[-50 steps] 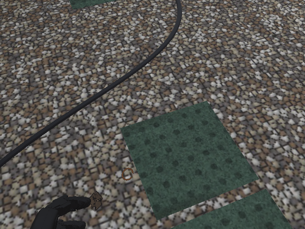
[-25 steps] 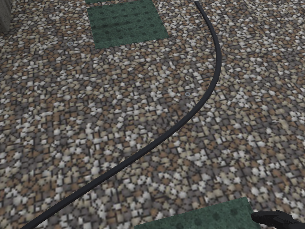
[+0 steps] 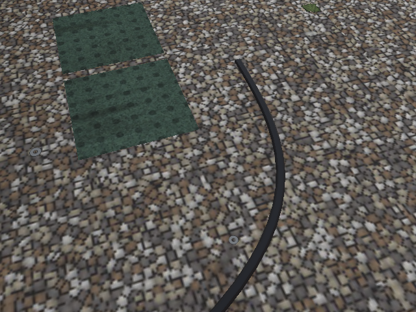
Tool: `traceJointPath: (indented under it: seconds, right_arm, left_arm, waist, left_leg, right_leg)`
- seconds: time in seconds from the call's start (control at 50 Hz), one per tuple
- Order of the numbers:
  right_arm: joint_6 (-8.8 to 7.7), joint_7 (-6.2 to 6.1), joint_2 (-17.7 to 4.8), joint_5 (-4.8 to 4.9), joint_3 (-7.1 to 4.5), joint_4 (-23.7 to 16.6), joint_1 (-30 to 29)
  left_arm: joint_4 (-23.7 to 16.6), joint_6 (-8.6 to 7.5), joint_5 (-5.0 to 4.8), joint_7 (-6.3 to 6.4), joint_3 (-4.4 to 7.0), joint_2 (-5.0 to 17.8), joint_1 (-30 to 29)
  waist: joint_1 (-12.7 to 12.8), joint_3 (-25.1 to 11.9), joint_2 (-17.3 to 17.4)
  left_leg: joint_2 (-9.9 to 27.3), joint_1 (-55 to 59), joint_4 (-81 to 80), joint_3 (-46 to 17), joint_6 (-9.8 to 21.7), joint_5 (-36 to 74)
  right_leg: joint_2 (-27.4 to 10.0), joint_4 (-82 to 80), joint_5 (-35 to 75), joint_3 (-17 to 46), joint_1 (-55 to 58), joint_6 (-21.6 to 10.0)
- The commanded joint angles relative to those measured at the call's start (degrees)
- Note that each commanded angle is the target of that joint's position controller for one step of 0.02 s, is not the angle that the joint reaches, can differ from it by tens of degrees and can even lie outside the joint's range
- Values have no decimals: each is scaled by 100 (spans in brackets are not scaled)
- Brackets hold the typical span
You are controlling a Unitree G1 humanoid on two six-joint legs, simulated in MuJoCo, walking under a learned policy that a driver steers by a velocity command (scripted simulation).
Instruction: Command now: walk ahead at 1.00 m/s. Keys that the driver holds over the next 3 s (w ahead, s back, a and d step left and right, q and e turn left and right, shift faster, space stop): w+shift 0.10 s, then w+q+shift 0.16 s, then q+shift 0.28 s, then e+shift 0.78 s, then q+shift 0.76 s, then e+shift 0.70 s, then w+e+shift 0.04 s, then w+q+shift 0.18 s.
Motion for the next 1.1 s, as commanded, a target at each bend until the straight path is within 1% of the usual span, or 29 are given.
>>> traceJointPath:
  seconds: [0.02, 0.06, 0.1, 0.2, 0.26, 0.28, 0.32, 0.36, 0.38, 0.4, 0.42, 0.44, 0.46, 0.48, 0.54, 0.6, 0.66, 0.7, 0.74, 0.8, 0.82, 0.84, 0.86, 0.88, 0.9, 0.92, 0.94, 1.0, 1.1]
  right_arm:
    - [-160, 18, -546, -14, -51, -755, -560]
    - [27, 145, -283, -193, 17, -821, -452]
    - [153, 246, -169, -250, 64, -1012, -821]
    - [137, 375, -197, -88, 172, -1510, -2125]
    - [112, 428, -200, -56, 199, -1609, -2576]
    - [84, 423, -243, -115, 193, -1550, -2524]
    - [40, 385, -423, -233, 136, -1334, -1900]
    - [12, 317, -789, -274, -52, -760, 99]
    - [30, 193, -974, -276, -182, -592, 659]
    - [45, 204, -1813, 26, -375, -1096, 94]
    - [55, 209, -1887, -133, -457, -1254, -20]
    - [85, 180, -1694, -74, -497, -1560, -482]
    - [85, 183, -1373, 99, -436, -1617, -968]
    - [90, 180, -1082, 165, -342, -1725, -1293]
    - [145, 121, -931, 101, -323, -1895, -1485]
    - [288, -94, -929, 82, -337, -1839, -1287]
    - [387, -228, -556, 96, -201, -1578, -747]
    - [370, -263, -563, -6, -176, -1509, -705]
    - [382, -302, -794, -94, -247, -1510, -830]
    - [511, -390, -898, -63, -311, -1649, -1088]
    - [537, -417, -914, -49, -321, -1793, -1406]
    - [517, -418, -874, -135, -299, -2028, -1663]
    - [516, -316, -485, -251, -200, -2168, -1080]
    - [480, -156, -739, -150, -195, -2040, -675]
    - [516, -95, -873, -42, -225, -2030, -1119]
    - [569, -91, -746, -86, -201, -2070, -1436]
    - [605, -102, -666, -150, -194, -2160, -1611]
    - [598, -101, -428, -51, -181, -2162, -1679]
    - [464, -167, -485, 42, -232, -2000, -1850]
  left_arm:
    - [349, -59, -17, 0, 321, 668, 1400]
    - [541, -121, -51, 48, 188, 323, 1368]
    - [685, -221, -173, 52, 179, 339, 1514]
    - [675, -423, -206, -44, 190, 499, 1667]
    - [780, -497, -246, 31, 173, 643, 2005]
    - [784, -471, -238, 87, 164, 688, 2064]
    - [734, -330, -180, 276, 201, 937, 2134]
    - [559, -167, -151, 399, 258, 1158, 1755]
    - [506, -152, -182, 352, 290, 1134, 1578]
    - [21, -262, 84, 218, -7, 153, 2000]
    - [-197, -411, -259, 124, 0, 549, 2022]
    - [-444, -460, -367, 133, 85, 960, 1403]
    - [-608, -447, -356, 168, 99, 870, 1006]
    - [-590, -375, -275, 213, 139, 875, 925]
    - [-860, -128, -137, 273, 201, 773, 889]
    - [-840, -68, -157, 332, 86, 369, 876]
    - [-879, -87, -201, 210, 19, 244, 310]
    - [-1001, -104, -229, 110, 57, 409, -99]
    - [-1179, -134, -262, 17, 175, 720, -317]
    - [-1172, -190, -262, -141, 301, 896, 290]
    - [-990, -221, -253, -159, 356, 925, 1067]
    - [-930, -224, -232, -115, 447, 1190, 1699]
    - [-1016, -133, -47, -60, 516, 1592, 1548]
    - [-1278, 1, -52, 46, 499, 1315, 1149]
    - [-1447, 118, -146, 152, 442, 1023, 860]
    - [-1543, 238, -250, 203, 398, 917, 723]
    - [-1615, 321, -340, 231, 388, 947, 624]
    - [-1682, 499, -311, 279, 464, 1012, 519]
    - [-1610, 671, -364, 422, 640, 1216, 776]
  waist:
    - [519, -617, 181]
    - [63, -271, -71]
    - [-46, 152, -249]
    - [154, 639, -153]
    - [283, 626, -136]
    - [269, 536, -165]
    - [-10, -57, -439]
    - [-871, -1105, -658]
    - [-1099, -1284, -427]
    - [-309, -1954, 1746]
    - [-524, -3689, 676]
    - [-492, -3145, -159]
    - [-84, -1820, -800]
    - [212, -1152, -1123]
    - [584, -366, -593]
    - [429, -958, -149]
    - [-50, -1285, 255]
    - [-237, -977, 386]
    - [-235, -730, 466]
    - [80, -822, 456]
    - [495, -1048, 326]
    - [798, -1442, -232]
    - [279, -1625, -1966]
    - [184, -2192, -1464]
    - [288, -1642, -766]
    - [285, -1269, -36]
    - [200, -981, 210]
    - [50, -786, -346]
    - [228, -1204, -925]
  left_leg:
    - [513, -3439, 1325, -385, 131, 520]
    - [731, -2871, 810, -418, 1, 538]
    - [938, -3151, 304, -290, -161, 537]
    - [677, -2855, -2045, 390, -96, 2595]
    - [401, -2545, -2969, 794, 192, 3519]
    - [184, -2477, -3171, 998, 251, 3510]
    - [-457, -1888, -3367, 1401, 281, 2977]
    - [-625, 152, -3578, 989, 527, 3002]
    - [-176, 827, -3951, 428, 737, 3500]
    - [1447, 3484, -2903, -2289, 1605, 6386]
    - [2279, 4327, -3728, -4200, 2477, 5280]
    - [1969, 3475, -4170, -3885, 2165, 4282]
    - [1560, 2037, -4568, -3341, 1906, 3795]
    - [1376, 859, -4778, -2965, 1750, 3950]
    - [549, -1404, -4963, -1888, 1421, 4882]
    - [185, -1574, -4509, -885, 945, 5916]
    - [205, -989, -4404, -612, 389, 4929]
    - [431, -703, -4376, -691, 207, 4374]
    - [741, -256, -4119, -813, 107, 4464]
    - [939, 297, -3126, -792, 70, 5585]
    - [701, -68, -2284, -555, -105, 5834]
    - [3, -1002, -790, -173, -335, 3948]
    - [-1173, -3136, 989, -134, -905, -1424]
    - [-782, -3407, 1539, -988, -743, -1429]
    - [-608, -3590, 1726, -993, -739, -1029]
    - [-484, -3567, 1453, -849, -722, -684]
    - [-393, -3518, 1001, -794, -729, -475]
    - [-457, -2821, -868, -530, -797, -154]
    - [-541, -2212, -2308, -718, -946, 316]
  right_leg:
    - [-1839, -2112, -998, 3187, 3167, -897]
    - [-1484, -2455, -862, 2438, 1972, -689]
    - [-1329, -2861, -821, 2028, 1571, -672]
    - [-851, -3449, 1633, 129, 1226, -167]
    - [-1064, -3694, 3077, -310, 2156, 104]
    - [-1079, -3312, 4405, -457, 2638, 213]
    - [-1091, -1761, 6714, -628, 3385, 467]
    - [-1220, 1190, 6672, -553, 2862, 644]
    - [-760, 3133, 4007, -643, 2208, 736]
    - [333, 5787, -2575, 284, -938, 1254]
    - [319, 6744, -2548, 1714, -1575, 1180]
    - [-41, 6063, -1983, 1836, -1510, 901]
    - [-194, 5425, -1849, 1596, -1603, 818]
    - [-344, 5062, -1797, 1449, -1397, 846]
    - [-481, 3433, -1636, 1219, -463, 991]
    - [-345, 1709, -168, 715, 88, 1109]
    - [-320, 562, 1652, 677, 356, 962]
    - [-352, 137, 1873, 754, 146, 768]
    - [-339, 23, 1181, 806, -338, 566]
    - [-215, -214, 307, 643, -442, 258]
    - [-190, -684, 995, 761, 426, 12]
    - [-775, -976, 2779, 1895, 1662, -463]
    - [-2017, -1284, 4307, 4449, 3243, -1654]
    - [-2155, -1476, 2618, 5088, 3433, -1623]
    - [-1882, -1438, 1712, 4501, 2893, -1315]
    - [-1516, -1585, 1034, 4001, 2241, -988]
    - [-1304, -1712, 526, 3827, 1743, -839]
    - [-592, -1855, 174, 3298, 1104, -494]
    - [-563, -1661, 338, 3592, 1474, -374]
Next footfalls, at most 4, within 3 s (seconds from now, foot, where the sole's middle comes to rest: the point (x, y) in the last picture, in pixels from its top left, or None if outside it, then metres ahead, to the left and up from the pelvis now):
0.38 left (186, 268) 0.60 0.09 -0.75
0.82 right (206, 200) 0.85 0.01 -0.75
1.26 left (151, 203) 0.84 0.21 -0.75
1.64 right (216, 222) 0.76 -0.02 -0.75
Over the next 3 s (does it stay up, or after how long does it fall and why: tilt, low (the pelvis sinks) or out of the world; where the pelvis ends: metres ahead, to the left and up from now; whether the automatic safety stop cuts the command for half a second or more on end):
stays up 0.87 0.11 0.03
